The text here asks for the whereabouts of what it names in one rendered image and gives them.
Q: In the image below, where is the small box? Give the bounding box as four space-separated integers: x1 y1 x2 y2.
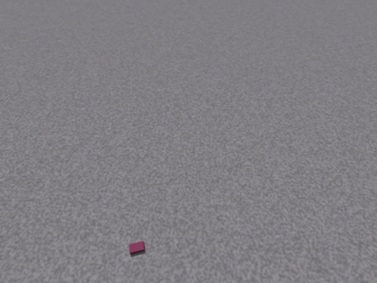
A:
129 241 145 255

